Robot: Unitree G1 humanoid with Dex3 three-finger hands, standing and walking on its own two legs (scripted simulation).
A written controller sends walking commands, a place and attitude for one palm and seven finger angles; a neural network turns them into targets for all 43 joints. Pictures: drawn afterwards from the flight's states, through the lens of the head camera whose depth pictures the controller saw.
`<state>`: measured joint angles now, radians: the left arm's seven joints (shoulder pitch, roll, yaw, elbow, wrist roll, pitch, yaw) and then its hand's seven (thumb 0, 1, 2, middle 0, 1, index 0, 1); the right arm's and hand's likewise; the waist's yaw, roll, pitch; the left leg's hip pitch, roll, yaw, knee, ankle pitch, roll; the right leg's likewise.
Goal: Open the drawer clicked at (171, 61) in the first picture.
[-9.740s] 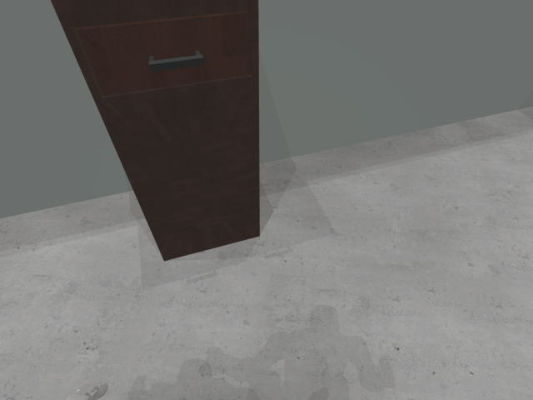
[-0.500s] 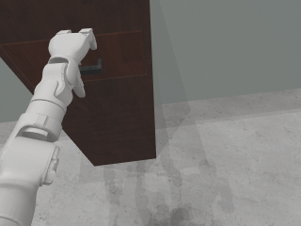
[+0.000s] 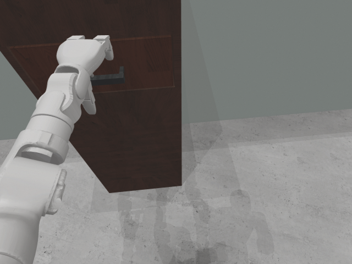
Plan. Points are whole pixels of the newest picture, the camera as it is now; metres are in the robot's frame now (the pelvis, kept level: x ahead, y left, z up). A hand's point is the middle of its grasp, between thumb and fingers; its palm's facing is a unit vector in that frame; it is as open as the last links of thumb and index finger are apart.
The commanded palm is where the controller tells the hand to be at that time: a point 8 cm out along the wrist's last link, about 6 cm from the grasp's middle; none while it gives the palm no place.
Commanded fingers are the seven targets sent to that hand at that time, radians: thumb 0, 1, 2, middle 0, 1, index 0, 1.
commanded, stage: move the hooked fingers above the handle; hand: left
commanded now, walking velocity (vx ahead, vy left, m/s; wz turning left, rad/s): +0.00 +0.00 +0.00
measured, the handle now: (100, 75) +0.56 +0.21 +0.11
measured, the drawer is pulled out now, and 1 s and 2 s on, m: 0.00 0.00 0.00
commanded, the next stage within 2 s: none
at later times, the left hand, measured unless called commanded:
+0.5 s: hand (82, 84) +0.48 +0.22 +0.15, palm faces -0.01 +0.03 -1.00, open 13.8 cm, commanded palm +0.47 +0.22 +0.22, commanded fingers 0.00 -0.50 0.30 -0.30 -1.20 -0.30 -1.20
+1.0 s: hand (92, 84) +0.49 +0.20 +0.14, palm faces -0.07 +0.00 -1.00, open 13.8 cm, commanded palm +0.47 +0.22 +0.22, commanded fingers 0.00 -0.50 0.30 -0.30 -1.20 -0.30 -1.20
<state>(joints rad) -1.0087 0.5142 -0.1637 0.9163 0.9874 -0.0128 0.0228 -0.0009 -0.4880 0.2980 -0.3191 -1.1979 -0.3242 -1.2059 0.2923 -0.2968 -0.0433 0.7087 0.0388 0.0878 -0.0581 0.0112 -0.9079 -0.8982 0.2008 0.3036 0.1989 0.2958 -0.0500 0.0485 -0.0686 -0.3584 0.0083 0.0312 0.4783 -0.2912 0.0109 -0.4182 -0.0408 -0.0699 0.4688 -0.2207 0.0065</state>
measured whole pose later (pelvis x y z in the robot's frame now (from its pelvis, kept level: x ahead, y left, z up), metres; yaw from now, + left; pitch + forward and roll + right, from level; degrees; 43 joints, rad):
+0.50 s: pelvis +0.00 +0.00 +0.00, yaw +0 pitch +10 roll +0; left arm -0.92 0.53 -0.15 0.85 1.00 -0.01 -0.01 0.00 -0.49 0.30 -0.32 -1.20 -0.33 -1.21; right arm 0.32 -0.27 -0.04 0.69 0.04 0.10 -0.06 0.01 -0.91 -0.90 0.20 0.30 0.20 0.30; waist -0.03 0.06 -0.07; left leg -0.35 0.01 0.04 0.48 -0.30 0.02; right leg -0.41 -0.04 -0.06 0.47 -0.22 0.01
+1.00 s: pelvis +0.00 +0.00 +0.00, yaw -2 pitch +10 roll +0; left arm -0.93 0.53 -0.09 0.91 1.02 0.01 -0.04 0.00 -0.49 0.30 -0.32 -1.20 -0.32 -1.21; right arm 0.31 -0.27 -0.02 0.66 0.04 0.11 -0.07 0.01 -0.91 -0.90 0.20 0.30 0.20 0.30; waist -0.06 0.07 -0.07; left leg -0.35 0.02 0.06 0.48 -0.30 0.01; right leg -0.43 -0.03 -0.04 0.48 -0.23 0.01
